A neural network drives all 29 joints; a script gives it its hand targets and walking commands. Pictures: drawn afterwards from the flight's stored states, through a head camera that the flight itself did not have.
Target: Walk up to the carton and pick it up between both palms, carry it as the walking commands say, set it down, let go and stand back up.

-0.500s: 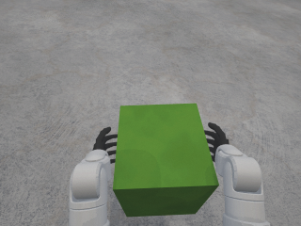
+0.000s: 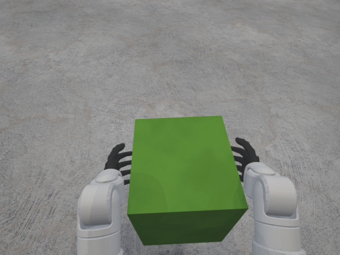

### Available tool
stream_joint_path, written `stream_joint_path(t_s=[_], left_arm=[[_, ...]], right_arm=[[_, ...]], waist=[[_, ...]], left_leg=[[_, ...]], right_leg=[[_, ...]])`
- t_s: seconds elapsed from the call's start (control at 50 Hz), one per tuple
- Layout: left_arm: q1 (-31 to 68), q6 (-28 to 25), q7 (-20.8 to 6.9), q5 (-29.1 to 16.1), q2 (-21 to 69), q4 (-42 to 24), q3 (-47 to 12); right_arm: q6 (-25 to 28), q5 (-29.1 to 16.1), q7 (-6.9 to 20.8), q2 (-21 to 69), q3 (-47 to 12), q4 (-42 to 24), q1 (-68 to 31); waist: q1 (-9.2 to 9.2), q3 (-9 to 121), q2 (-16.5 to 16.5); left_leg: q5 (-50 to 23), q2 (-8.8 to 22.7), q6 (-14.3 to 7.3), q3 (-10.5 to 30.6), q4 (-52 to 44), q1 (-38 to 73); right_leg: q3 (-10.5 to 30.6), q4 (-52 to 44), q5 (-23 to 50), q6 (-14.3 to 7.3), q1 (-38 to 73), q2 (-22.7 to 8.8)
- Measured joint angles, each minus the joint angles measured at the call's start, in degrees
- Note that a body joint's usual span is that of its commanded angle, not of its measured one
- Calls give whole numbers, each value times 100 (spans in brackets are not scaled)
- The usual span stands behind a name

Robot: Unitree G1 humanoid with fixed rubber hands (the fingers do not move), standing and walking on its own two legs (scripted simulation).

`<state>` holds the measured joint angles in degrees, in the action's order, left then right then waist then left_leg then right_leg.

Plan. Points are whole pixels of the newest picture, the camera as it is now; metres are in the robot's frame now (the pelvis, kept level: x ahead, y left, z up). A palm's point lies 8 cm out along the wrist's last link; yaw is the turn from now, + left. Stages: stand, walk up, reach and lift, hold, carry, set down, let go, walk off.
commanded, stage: carry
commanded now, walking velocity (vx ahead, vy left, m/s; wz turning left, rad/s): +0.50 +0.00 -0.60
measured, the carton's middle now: (180, 183) +0.28 +0.00 +0.01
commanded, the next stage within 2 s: none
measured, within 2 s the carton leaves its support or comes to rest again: neither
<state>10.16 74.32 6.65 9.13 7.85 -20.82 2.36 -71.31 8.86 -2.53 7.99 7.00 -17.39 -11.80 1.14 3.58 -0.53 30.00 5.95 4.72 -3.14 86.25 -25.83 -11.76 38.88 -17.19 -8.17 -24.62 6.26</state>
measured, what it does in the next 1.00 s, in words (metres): walks ahead, turning right: left foot, then right foot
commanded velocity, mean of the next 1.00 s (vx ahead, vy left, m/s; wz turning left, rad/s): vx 0.19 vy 0.00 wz -0.23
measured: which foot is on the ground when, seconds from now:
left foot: up 0.00-0.10, down 0.12-0.56, up 0.58-0.92, down 0.94-1.00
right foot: down 0.00-0.14, up 0.16-0.52, down 0.54-1.00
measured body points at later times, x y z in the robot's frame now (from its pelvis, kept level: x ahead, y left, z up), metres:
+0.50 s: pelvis +0.26 +0.02 +0.02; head +0.27 +0.05 +0.47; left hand +0.57 +0.08 +0.10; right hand +0.49 -0.20 +0.11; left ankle +0.16 +0.16 -0.70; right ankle +0.30 -0.07 -0.68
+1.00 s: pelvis +0.40 -0.01 +0.03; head +0.43 -0.02 +0.47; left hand +0.72 +0.01 +0.09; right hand +0.61 -0.26 +0.10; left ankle +0.50 +0.08 -0.71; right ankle +0.36 -0.08 -0.70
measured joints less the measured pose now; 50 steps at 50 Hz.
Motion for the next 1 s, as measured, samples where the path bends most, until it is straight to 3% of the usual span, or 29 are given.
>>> stream_joint_path(t_s=[0.06, 0.12, 0.14, 0.16, 0.22, 0.28, 0.34, 0.44, 0.52, 0.54, 0.56, 0.62, 0.66, 0.74, 0.86, 0.9, 0.94, 0.96, 1.0], left_arm=[[-16, 1, 6, 0, 2, 62, -17], [-19, -64, 11, 0, -4, 65, -63], [-21, -94, 9, 1, -10, 68, -46], [-28, -105, 7, 1, -14, 69, -4], [-28, -89, 0, 0, -13, 69, 18], [-21, -97, -8, 0, -14, 66, 26], [-15, -100, -20, 0, -15, 58, 44], [22, -119, -33, -46, -17, -2, 49], [34, -113, -50, -50, -17, -48, 49], [32, -117, -58, -50, -15, -53, 54], [32, -137, -59, -50, -5, -33, 54], [51, -146, -58, -49, -1, 55, 50], [53, -139, -62, -49, 1, 85, 65], [53, -209, -75, -49, 4, 84, 71], [77, -315, -116, -50, 4, 83, 65], [84, -342, -133, -49, 5, 83, 64], [84, -348, -140, -49, 5, 79, 58], [84, -350, -142, -49, 3, 80, 70], [85, -327, -147, -49, 3, 58, 114]], right_arm=[[13, 0, 2, 0, 18, 50, 30], [46, 0, 9, 0, 45, 2, 40], [84, -2, 10, 4, 27, 25, 42], [133, -2, 10, 5, -13, 87, 44], [146, 0, 6, 4, -34, 113, 48], [144, 0, 1, 5, -37, 107, 39], [135, 0, -12, 6, -53, 99, 28], [46, 0, -55, 8, -51, -82, -1], [-19, 1, -74, 13, -47, -171, -31], [-33, 0, -80, 12, -47, -182, -43], [-32, 0, -81, 11, -30, -166, -58], [-38, 0, -82, 14, 11, -108, -68], [-41, 0, -86, 14, 10, -75, -72], [4, 0, -98, 20, 14, -87, -93], [29, 0, -129, 21, 15, -197, -102], [28, 0, -142, 20, 14, -233, -102], [14, -1, -151, 20, 14, -263, -101], [21, -1, -154, 23, 3, -251, -100], [36, -1, -160, 24, -37, -221, -100]], waist=[[-14, 14, -116], [-14, 22, -158], [-12, 23, -221], [-12, 21, -294], [-15, 9, -222], [-11, 11, -192], [-9, 10, -197], [-3, -3, -186], [7, -3, -146], [6, -30, -173], [9, -82, -104], [10, -216, -45], [1, -219, -36], [-6, -242, -27], [-7, -253, 50], [-8, -251, 62], [-8, -250, 93], [-3, -254, 85], [-4, -255, 13]], left_leg=[[61, 96, -1, 253, -1657, -585], [-730, 156, 0, 260, -4182, -431], [-1380, 130, -29, 99, -4412, -280], [-1465, 108, -134, -98, -4399, -144], [-1074, 160, -397, -430, -4605, 342], [-1007, 176, -426, -642, -5128, 894], [-976, 175, -418, -852, -5619, 1427], [-673, 180, -301, -1115, -5975, 2113], [-231, 209, -142, -1265, -5737, 2428], [-103, 222, -104, -1265, -5336, 2411], [-143, 340, -94, -1206, -4681, 2233], [-119, 217, -93, -724, -2528, 1170], [-102, 106, -93, -644, -2085, 554], [-96, 70, -93, -626, -2688, -119], [-483, 64, -93, -619, -4244, -155], [-924, 61, -93, -617, -4845, -54], [-1904, 63, -96, -616, -5531, 171], [-2200, 52, -194, -623, -5575, 194], [-2095, 18, -367, -645, -5545, 201]], right_leg=[[505, -19, -193, 250, 243, -22], [975, 54, -450, 458, 446, -55], [1159, 189, -594, 502, 485, -102], [1273, 447, -689, 512, 468, -153], [1095, 1984, -955, 529, 155, -154], [872, 2982, -666, 530, -158, -205], [775, 2999, -500, 529, -366, -267], [543, 1875, -142, 530, -584, -420], [138, -320, 561, 530, -358, -420], [82, -816, 1153, 481, -188, -417], [63, -685, 1170, 329, -160, -376], [159, -397, 554, 41, -122, -348], [269, -536, 484, 32, -56, -347], [501, -770, 480, 109, 132, -345], [732, -842, 299, 240, 448, -342], [732, -831, 232, 290, 498, -341], [709, -718, 114, 355, 523, -339], [709, -659, 48, 387, 530, -349], [725, -641, 175, 464, 535, -384]])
